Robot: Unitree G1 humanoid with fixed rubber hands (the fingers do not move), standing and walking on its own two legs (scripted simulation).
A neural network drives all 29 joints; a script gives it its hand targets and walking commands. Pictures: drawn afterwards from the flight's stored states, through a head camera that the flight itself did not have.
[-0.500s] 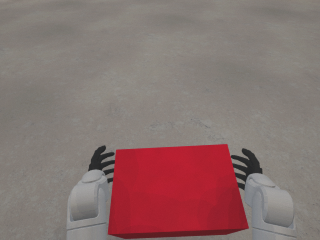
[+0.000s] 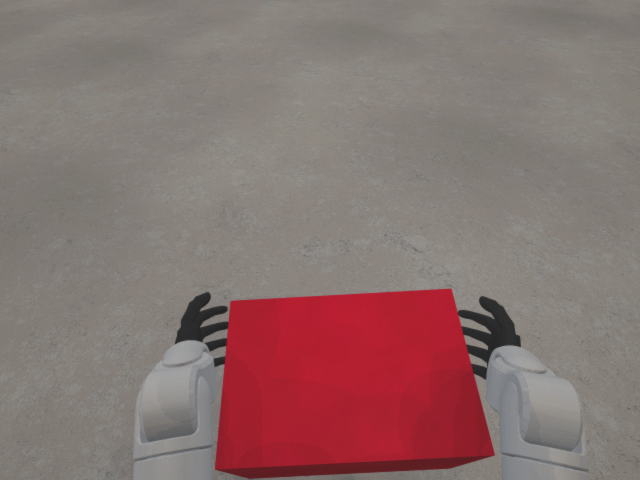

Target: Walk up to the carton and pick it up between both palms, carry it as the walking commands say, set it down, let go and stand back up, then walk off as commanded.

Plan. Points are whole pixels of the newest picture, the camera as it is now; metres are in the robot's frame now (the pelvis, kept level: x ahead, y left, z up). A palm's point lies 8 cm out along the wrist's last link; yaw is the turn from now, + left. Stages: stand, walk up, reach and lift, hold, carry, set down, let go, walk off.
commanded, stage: carry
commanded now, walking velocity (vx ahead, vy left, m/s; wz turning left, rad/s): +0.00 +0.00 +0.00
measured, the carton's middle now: (345, 388) +0.27 -0.01 -0.03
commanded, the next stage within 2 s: none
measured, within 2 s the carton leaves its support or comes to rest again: neither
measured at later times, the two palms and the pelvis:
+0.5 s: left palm (241, 279) +0.37 +0.13 +0.08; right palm (516, 280) +0.36 -0.22 +0.09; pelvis +0.10 -0.04 +0.01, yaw +1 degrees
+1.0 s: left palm (261, 176) +0.62 +0.14 +0.08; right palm (466, 183) +0.58 -0.22 +0.09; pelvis +0.33 -0.01 +0.02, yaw -5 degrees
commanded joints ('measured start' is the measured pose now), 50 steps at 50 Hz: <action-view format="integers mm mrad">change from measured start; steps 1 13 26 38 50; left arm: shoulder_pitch -405 -456 -497 -419 -399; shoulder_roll -878 -840 -875 -836 -901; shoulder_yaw -722 -773 -793 -733 -800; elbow -80 -168 -279 -148 -308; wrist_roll -464 -505 -498 -499 -492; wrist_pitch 9 103 115 145 89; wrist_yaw -320 -315 -296 -342 -295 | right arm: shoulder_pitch -572 -594 -593 -556 -525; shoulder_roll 786 770 834 829 854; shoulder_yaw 777 838 808 808 811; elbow -202 -310 -273 -241 -356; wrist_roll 429 477 517 444 477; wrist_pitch -18 78 103 115 68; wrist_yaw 299 290 322 283 307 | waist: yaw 0 -15 19 -14 -10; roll -34 35 47 -158 174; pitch -268 -42 -193 -166 -281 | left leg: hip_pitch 5 247 -447 105 228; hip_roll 146 335 101 -26 274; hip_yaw -97 -276 -104 127 -32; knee -69 -415 268 -162 -252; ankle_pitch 317 206 -121 380 834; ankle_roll -6 65 -86 -36 45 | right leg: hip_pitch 231 -161 562 341 99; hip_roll -133 -55 -318 -129 -22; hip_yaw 148 33 342 -33 48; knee -19 114 -285 -27 87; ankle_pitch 300 -146 208 522 -127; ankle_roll -26 39 -146 13 49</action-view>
